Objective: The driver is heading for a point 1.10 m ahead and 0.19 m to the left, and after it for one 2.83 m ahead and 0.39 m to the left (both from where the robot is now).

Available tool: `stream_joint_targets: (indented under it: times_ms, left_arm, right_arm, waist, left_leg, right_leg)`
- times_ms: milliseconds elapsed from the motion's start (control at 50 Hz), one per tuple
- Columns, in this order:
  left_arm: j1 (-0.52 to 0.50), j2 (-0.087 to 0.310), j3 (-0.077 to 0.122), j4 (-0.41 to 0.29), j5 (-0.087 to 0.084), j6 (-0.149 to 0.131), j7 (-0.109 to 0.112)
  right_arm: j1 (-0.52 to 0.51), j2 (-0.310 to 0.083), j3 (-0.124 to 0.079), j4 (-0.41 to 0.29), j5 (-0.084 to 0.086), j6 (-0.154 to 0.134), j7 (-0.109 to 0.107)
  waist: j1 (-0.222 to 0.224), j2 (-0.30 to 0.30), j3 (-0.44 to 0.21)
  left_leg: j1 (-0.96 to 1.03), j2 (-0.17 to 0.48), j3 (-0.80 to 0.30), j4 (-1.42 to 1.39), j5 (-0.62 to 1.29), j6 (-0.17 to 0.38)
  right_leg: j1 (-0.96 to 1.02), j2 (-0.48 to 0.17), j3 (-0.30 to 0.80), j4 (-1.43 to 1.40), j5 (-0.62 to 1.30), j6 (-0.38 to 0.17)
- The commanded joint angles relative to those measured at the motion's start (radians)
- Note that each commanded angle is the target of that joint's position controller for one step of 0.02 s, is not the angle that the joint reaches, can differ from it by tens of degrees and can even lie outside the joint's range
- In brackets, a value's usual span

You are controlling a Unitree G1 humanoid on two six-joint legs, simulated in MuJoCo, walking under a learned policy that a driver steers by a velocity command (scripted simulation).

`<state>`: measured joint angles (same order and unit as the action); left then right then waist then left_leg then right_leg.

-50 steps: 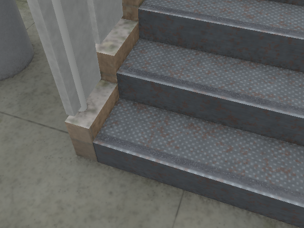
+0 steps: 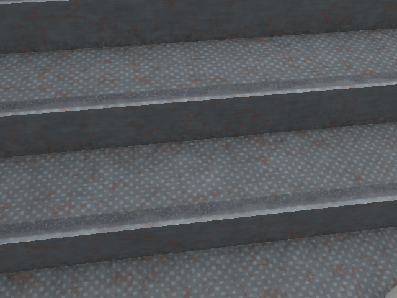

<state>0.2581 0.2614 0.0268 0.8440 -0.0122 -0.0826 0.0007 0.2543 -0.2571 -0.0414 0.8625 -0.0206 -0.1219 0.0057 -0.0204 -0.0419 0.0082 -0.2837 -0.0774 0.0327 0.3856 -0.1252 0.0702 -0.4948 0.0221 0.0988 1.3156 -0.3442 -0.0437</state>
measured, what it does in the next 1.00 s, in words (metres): climbs: right foot 0.17 m higher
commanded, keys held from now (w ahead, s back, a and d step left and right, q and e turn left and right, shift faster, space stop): w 0.38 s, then w+q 0.62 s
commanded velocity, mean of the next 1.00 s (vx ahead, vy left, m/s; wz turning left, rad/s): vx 0.50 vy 0.00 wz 0.20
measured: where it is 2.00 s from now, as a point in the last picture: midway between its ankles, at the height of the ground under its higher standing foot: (198, 98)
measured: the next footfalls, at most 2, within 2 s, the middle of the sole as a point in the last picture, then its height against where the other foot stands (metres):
right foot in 0.44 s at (287, 294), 0.17 m higher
left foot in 1.10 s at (195, 182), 0.17 m higher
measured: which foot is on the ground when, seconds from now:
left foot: down 0.00-0.46, up 0.48-1.00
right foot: up 0.00-0.42, down 0.44-1.00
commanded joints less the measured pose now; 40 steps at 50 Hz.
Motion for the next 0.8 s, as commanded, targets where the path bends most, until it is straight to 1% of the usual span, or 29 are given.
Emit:
stream_joint_targets:
  times_ms: [20,60,120,180,220,240,280,320,340,360,380,400,420,440,460,480,500,520,540,560,580,600,620,660,680,720,740,780,800]
  left_arm:
    - [0.108,0.013,0.005,-0.030,0.000,0.006,-0.005]
    - [0.090,-0.009,-0.003,-0.048,-0.003,0.020,-0.003]
    - [-0.012,-0.048,-0.019,-0.087,-0.003,0.027,0.002]
    - [-0.078,-0.071,-0.040,-0.139,-0.034,0.022,0.014]
    - [-0.209,-0.112,-0.066,-0.200,-0.016,0.006,0.018]
    - [-0.272,-0.154,-0.091,-0.239,-0.020,-0.003,0.017]
    - [-0.351,-0.172,-0.120,-0.324,-0.020,-0.016,0.004]
    - [-0.484,-0.180,-0.150,-0.449,0.008,-0.028,-0.018]
    - [-0.461,-0.154,-0.153,-0.457,0.025,-0.026,-0.030]
    - [-0.465,-0.138,-0.116,-0.465,0.052,0.053,-0.019]
    - [-0.314,-0.143,-0.110,-0.413,0.041,0.086,-0.003]
    - [-0.101,-0.086,-0.071,-0.336,0.027,0.091,0.011]
    - [0.111,-0.047,-0.042,-0.271,0.028,0.081,0.016]
    - [0.191,0.007,-0.016,-0.242,0.056,0.061,0.013]
    - [0.287,0.152,0.041,-0.186,0.083,0.045,0.016]
    - [0.304,0.243,0.075,-0.153,0.057,0.068,0.038]
    - [0.112,0.202,0.071,-0.173,0.054,0.071,0.028]
    - [-0.020,0.112,0.050,-0.153,0.051,0.075,0.020]
    - [-0.079,0.025,0.030,-0.109,0.046,0.069,0.022]
    - [-0.102,-0.050,0.008,-0.087,0.054,0.054,0.021]
    - [-0.111,-0.104,-0.006,-0.048,0.069,0.042,0.001]
    - [-0.076,-0.122,-0.028,-0.048,0.081,0.007,-0.045]
    - [0.035,-0.095,-0.022,0.029,0.095,-0.007,-0.065]
    - [0.008,-0.098,-0.026,0.096,0.101,-0.012,-0.076]
    - [-0.036,-0.056,-0.016,0.096,0.101,-0.013,-0.081]
    - [-0.119,-0.069,-0.031,0.102,0.122,-0.019,-0.072]
    - [-0.028,-0.061,-0.032,0.148,0.134,-0.018,-0.065]
    - [0.075,-0.097,-0.059,0.218,0.155,-0.022,-0.054]
    - [0.115,-0.086,-0.065,0.227,0.167,-0.030,-0.051]
  right_arm:
    - [0.074,-0.056,-0.004,0.000,-0.001,0.010,0.011]
    - [0.111,-0.062,-0.001,0.043,0.017,0.016,0.009]
    - [0.211,-0.060,0.008,0.098,0.019,0.034,-0.011]
    - [0.309,-0.043,0.017,0.147,0.030,0.058,-0.032]
    - [0.367,-0.044,0.019,0.173,0.022,0.067,-0.045]
    - [0.402,-0.036,0.025,0.193,0.017,0.074,-0.052]
    - [0.400,-0.054,0.019,0.183,0.016,0.085,-0.069]
    - [0.361,-0.050,0.026,0.158,0.035,0.101,-0.085]
    - [0.332,-0.048,0.029,0.138,0.042,0.094,-0.079]
    - [0.264,-0.117,0.013,0.137,0.033,0.060,-0.050]
    - [0.212,-0.119,0.015,0.121,0.039,0.041,-0.028]
    - [0.224,-0.157,0.011,0.129,0.037,0.027,-0.014]
    - [0.205,-0.216,-0.016,0.122,0.043,0.017,-0.001]
    - [0.180,-0.256,-0.038,0.123,0.061,0.009,0.013]
    - [0.263,-0.099,-0.014,0.072,0.056,-0.010,0.033]
    - [0.291,-0.020,-0.017,0.028,0.042,-0.015,0.049]
    - [0.277,0.045,-0.018,0.002,0.018,0.002,0.043]
    - [0.194,0.062,-0.019,-0.046,-0.006,0.025,0.036]
    - [0.119,0.067,-0.024,-0.078,-0.031,0.049,0.019]
    - [0.083,0.086,-0.021,-0.103,-0.040,0.067,0.000]
    - [0.103,0.098,-0.013,-0.096,-0.029,0.082,-0.010]
    - [0.021,0.107,0.022,-0.078,0.038,0.068,0.075]
    - [0.014,0.087,0.016,-0.092,0.037,0.066,0.095]
    - [0.022,0.078,0.028,-0.076,0.020,0.066,0.098]
    - [0.030,0.039,0.020,-0.074,0.025,0.064,0.103]
    - [0.001,0.010,0.017,-0.065,0.025,0.073,0.110]
    - [-0.021,0.031,0.032,-0.049,0.029,0.082,0.124]
    - [-0.109,0.059,0.060,-0.063,0.027,0.086,0.105]
    - [-0.168,0.062,0.071,-0.088,0.033,0.089,0.094]
  waist:
    - [0.032,0.105,-0.027]
    - [0.041,0.116,0.007]
    - [0.006,0.139,0.035]
    - [-0.008,0.109,0.105]
    - [-0.045,0.104,0.138]
    - [-0.066,0.132,0.147]
    - [-0.064,0.118,0.159]
    - [-0.057,0.091,0.148]
    - [-0.029,0.047,0.091]
    - [-0.020,0.067,0.089]
    - [0.020,0.170,-0.013]
    - [0.106,0.230,-0.165]
    - [0.196,0.282,-0.286]
    - [0.261,0.266,-0.355]
    - [0.200,-0.087,-0.409]
    - [0.180,-0.296,-0.524]
    - [0.080,-0.186,-0.423]
    - [0.032,-0.096,-0.247]
    - [0.002,-0.095,-0.067]
    - [-0.019,-0.132,-0.010]
    - [-0.054,-0.078,-0.017]
    - [0.049,-0.067,0.016]
    - [0.020,-0.044,-0.003]
    - [-0.027,0.028,-0.001]
    - [-0.039,0.024,-0.026]
    - [-0.079,0.030,-0.053]
    - [-0.040,-0.033,-0.060]
    - [-0.022,0.059,-0.042]
    - [-0.019,0.025,-0.072]
  left_leg:
    - [0.134,0.307,-0.319,-0.202,0.130,0.224]
    - [0.106,0.303,-0.265,-0.200,0.116,0.223]
    - [0.156,0.317,-0.281,-0.207,-0.050,0.229]
    - [0.272,0.376,-0.329,-0.206,-0.224,0.220]
    - [0.340,0.399,-0.320,-0.188,-0.199,0.186]
    - [0.394,0.430,-0.338,-0.183,-0.150,0.178]
    - [0.419,0.428,-0.281,-0.183,-0.126,0.124]
    - [0.165,0.349,-0.197,-0.298,-0.166,0.095]
    - [-0.099,0.323,-0.140,-0.444,-0.146,0.122]
    - [-0.184,0.309,-0.072,-0.566,0.029,0.137]
    - [-0.136,0.280,0.010,-0.473,0.492,0.133]
    - [0.009,0.275,0.044,-0.206,1.091,0.130]
    - [0.144,0.299,0.000,0.026,1.325,0.082]
    - [0.220,0.287,-0.020,0.276,1.246,0.035]
    - [-0.080,0.153,-0.070,0.694,0.348,-0.030]
    - [-0.228,-0.006,-0.208,1.112,-0.067,-0.030]
    - [-0.293,0.048,-0.282,1.357,-0.013,-0.030]
    - [-0.366,0.106,-0.178,1.391,0.054,-0.029]
    - [-0.438,0.135,-0.122,1.392,0.117,-0.025]
    - [-0.478,0.128,-0.125,1.484,0.120,-0.010]
    - [-0.505,0.111,-0.121,1.546,0.122,0.015]
    - [-0.630,0.057,-0.279,1.708,0.121,0.127]
    - [-0.771,0.054,-0.305,1.703,0.181,0.186]
    - [-0.920,0.032,-0.342,1.709,0.152,0.246]
    - [-0.939,0.032,-0.292,1.717,0.139,0.233]
    - [-0.935,0.031,-0.224,1.755,0.194,0.215]
    - [-1.049,0.010,-0.190,2.007,0.108,0.219]
    - [-1.241,0.034,-0.222,1.954,0.102,0.243]
    - [-1.262,0.059,-0.180,1.926,0.084,0.231]
  right_leg:
    - [-0.223,-0.075,-0.038,0.215,0.018,0.035]
    - [-0.343,-0.101,-0.045,0.317,0.002,0.052]
    - [-0.578,-0.130,-0.077,0.474,0.036,0.083]
    - [-0.912,-0.162,-0.024,0.752,-0.080,0.094]
    - [-1.086,-0.172,-0.036,0.827,-0.113,0.097]
    - [-1.211,-0.163,-0.031,0.954,-0.164,0.091]
    - [-1.317,-0.192,-0.023,0.917,-0.215,0.085]
    - [-1.070,-0.249,-0.127,0.532,-0.073,0.088]
    - [-0.618,-0.235,-0.212,0.285,0.115,0.071]
    - [-0.300,-0.180,-0.253,0.166,-0.052,-0.017]
    - [-0.077,-0.122,-0.313,0.121,-0.090,-0.072]
    - [0.103,-0.045,-0.302,0.060,-0.067,-0.092]
    - [0.209,-0.005,-0.262,-0.085,0.033,-0.095]
    - [0.300,0.009,-0.179,-0.326,0.026,-0.088]
    - [0.511,-0.285,0.311,-0.556,0.059,-0.083]
    - [0.480,-0.470,0.841,-0.969,-0.079,-0.082]
    - [0.310,-0.488,0.827,-1.012,-0.399,-0.075]
    - [0.138,-0.435,0.694,-0.983,-0.690,-0.100]
    - [0.003,-0.400,0.507,-0.893,-0.655,-0.084]
    - [-0.094,-0.380,0.390,-0.836,-0.542,-0.082]
    - [-0.103,-0.355,0.273,-0.840,-0.484,-0.062]
    - [-0.084,-0.357,0.288,-0.896,-0.269,-0.141]
    - [0.005,-0.389,0.272,-0.913,-0.125,-0.157]
    - [0.064,-0.358,0.147,-0.945,-0.083,-0.158]
    - [0.095,-0.352,0.038,-0.979,-0.042,-0.158]
    - [0.063,-0.293,-0.119,-1.040,0.040,-0.134]
    - [0.150,-0.301,-0.117,-1.046,0.061,-0.165]
    - [0.295,-0.267,-0.184,-1.024,0.063,-0.122]
    - [0.344,-0.266,-0.205,-1.059,0.113,-0.125]
Keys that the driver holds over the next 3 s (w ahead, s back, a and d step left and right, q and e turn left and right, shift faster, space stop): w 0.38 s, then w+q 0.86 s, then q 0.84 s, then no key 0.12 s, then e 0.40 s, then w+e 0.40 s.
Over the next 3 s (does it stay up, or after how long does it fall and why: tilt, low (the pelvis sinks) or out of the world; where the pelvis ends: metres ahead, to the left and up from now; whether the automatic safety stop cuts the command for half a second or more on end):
stays up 0.84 0.10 0.33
